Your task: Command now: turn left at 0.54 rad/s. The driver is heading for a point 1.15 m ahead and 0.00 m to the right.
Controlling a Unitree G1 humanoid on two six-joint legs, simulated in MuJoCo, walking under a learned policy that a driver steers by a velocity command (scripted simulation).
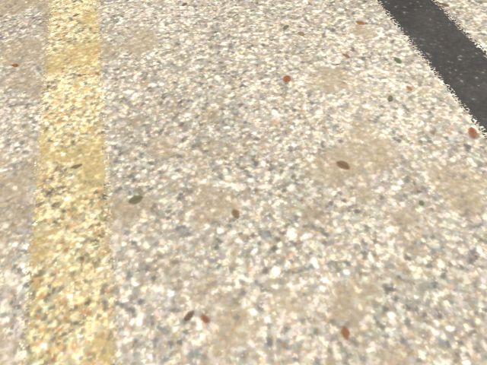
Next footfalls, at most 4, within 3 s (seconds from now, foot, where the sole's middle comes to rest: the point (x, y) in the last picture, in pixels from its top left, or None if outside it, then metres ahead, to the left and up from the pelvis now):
0.32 left None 0.02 0.15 -0.78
0.80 right None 0.02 -0.09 -0.78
1.30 left None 0.08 0.14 -0.78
1.86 left None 0.05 0.18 -0.78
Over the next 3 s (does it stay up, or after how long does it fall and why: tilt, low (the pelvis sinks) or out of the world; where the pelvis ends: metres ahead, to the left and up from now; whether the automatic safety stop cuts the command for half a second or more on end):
stays up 0.47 -0.02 -0.02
